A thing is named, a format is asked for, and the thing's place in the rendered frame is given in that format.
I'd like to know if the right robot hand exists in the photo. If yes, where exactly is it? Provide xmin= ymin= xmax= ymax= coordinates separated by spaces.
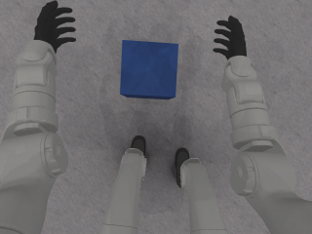
xmin=213 ymin=16 xmax=247 ymax=60

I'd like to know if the right robot foot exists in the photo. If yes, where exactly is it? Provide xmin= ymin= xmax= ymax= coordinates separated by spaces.
xmin=175 ymin=147 xmax=190 ymax=188

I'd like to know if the left robot hand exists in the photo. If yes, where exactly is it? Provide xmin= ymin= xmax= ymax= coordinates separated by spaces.
xmin=33 ymin=0 xmax=76 ymax=54

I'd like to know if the robot left forearm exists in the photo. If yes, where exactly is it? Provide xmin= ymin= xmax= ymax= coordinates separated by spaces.
xmin=0 ymin=40 xmax=59 ymax=181

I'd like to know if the carton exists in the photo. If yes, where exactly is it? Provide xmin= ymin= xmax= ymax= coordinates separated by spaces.
xmin=120 ymin=40 xmax=178 ymax=99

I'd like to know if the robot right forearm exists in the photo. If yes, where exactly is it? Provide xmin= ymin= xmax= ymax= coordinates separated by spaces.
xmin=221 ymin=56 xmax=297 ymax=184

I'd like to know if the robot left upper arm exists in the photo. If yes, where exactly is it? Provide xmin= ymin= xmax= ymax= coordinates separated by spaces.
xmin=0 ymin=132 xmax=69 ymax=234

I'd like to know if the left robot thigh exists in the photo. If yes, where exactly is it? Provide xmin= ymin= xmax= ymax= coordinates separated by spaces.
xmin=98 ymin=152 xmax=147 ymax=234

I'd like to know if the robot right upper arm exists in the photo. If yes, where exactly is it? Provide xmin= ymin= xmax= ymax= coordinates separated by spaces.
xmin=229 ymin=151 xmax=312 ymax=234

